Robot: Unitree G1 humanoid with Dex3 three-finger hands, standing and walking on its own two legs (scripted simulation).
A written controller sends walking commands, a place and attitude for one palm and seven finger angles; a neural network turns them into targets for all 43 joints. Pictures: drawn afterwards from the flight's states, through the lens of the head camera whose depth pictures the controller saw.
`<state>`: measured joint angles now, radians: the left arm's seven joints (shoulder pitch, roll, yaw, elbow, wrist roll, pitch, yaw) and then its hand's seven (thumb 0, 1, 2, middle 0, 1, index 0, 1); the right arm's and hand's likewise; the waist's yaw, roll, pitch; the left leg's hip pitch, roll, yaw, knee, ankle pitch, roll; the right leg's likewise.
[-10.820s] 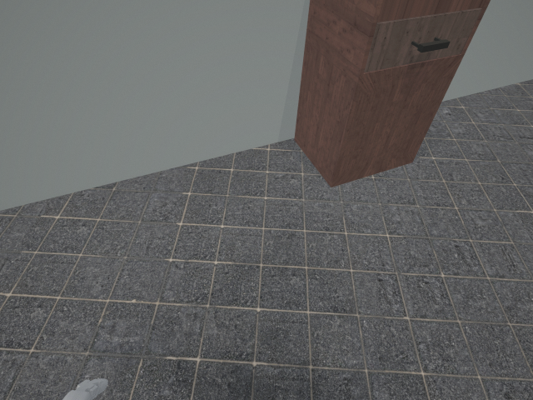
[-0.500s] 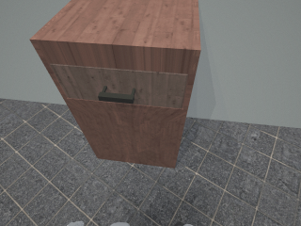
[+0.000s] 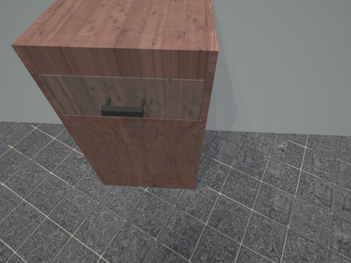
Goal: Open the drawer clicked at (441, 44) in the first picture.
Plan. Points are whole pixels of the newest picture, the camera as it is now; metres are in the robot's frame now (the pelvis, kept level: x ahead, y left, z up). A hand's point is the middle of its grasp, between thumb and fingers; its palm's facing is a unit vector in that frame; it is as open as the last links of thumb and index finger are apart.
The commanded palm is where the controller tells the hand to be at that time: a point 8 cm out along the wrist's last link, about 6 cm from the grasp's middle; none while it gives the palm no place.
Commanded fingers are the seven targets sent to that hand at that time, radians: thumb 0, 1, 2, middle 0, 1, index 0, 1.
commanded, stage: come to a stop and stand still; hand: left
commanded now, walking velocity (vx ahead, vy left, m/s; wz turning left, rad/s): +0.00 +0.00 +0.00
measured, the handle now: (124, 106) +0.57 +0.20 -0.03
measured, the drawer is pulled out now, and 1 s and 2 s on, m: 0.00 0.00 0.00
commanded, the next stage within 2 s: look again from close up in 0.76 s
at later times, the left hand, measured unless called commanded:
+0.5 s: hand out of the picture +0.02 +0.14 -0.16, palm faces +0.06 -0.97 -0.22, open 7.3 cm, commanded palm none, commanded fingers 0.00 0.90 0.90 -0.20 -0.30 -0.20 -0.30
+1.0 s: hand out of the picture +0.00 +0.11 -0.17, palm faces +0.09 -0.98 -0.17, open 7.4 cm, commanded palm none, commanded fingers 0.00 0.90 0.90 -0.20 -0.30 -0.20 -0.30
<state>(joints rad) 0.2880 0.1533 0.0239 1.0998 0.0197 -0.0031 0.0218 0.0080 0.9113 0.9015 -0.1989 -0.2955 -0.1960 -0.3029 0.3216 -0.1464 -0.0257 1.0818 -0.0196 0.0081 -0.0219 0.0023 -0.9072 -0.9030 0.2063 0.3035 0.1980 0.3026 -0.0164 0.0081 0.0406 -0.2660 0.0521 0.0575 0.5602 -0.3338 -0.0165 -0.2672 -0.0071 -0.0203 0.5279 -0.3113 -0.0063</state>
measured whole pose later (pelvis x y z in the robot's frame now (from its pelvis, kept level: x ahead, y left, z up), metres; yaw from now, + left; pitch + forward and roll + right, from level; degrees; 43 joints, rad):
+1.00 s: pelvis +0.02 -0.05 +0.01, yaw +3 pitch -1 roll +1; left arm 0.33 0.11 0.00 1.12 0.01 -0.02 0.03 0.00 0.91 0.90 -0.20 -0.30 -0.20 -0.30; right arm 0.31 -0.12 0.02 1.15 -0.01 0.00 -0.04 0.00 -0.91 -0.90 0.20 0.30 0.19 0.30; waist 0.00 0.01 0.01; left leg -0.16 0.05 0.04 0.45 -0.27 -0.04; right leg -0.12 0.06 -0.08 0.45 -0.31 -0.09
